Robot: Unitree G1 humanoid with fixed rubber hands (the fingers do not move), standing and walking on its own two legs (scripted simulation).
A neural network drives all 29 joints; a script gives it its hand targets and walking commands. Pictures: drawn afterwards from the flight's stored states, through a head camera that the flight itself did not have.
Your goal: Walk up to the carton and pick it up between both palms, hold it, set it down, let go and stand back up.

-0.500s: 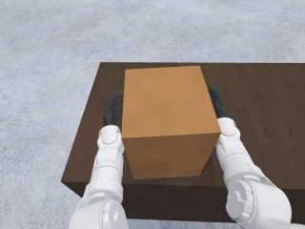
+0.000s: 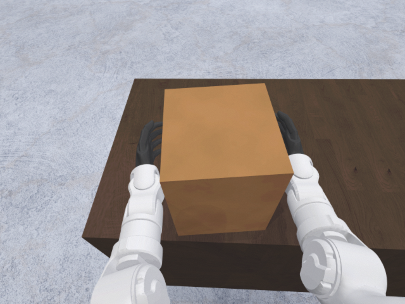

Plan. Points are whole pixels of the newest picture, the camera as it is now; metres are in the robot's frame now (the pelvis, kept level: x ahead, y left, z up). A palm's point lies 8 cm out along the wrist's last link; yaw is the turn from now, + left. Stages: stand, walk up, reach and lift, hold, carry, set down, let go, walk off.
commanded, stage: reach and lift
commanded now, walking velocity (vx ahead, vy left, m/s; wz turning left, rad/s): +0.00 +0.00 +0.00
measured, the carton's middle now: (218, 164) +0.41 +0.03 +0.02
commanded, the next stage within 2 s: none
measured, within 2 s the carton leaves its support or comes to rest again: leaves its support in 0.80 s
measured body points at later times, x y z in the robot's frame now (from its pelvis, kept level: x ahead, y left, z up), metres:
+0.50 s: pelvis +0.00 +0.00 +0.00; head +0.06 +0.01 +0.45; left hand +0.40 +0.18 +0.05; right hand +0.44 -0.11 +0.05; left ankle -0.02 +0.14 -0.75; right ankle +0.00 -0.10 -0.75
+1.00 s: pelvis -0.02 +0.00 +0.00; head +0.03 +0.02 +0.44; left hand +0.38 +0.19 +0.06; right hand +0.43 -0.10 +0.08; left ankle -0.02 +0.14 -0.75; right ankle +0.00 -0.10 -0.75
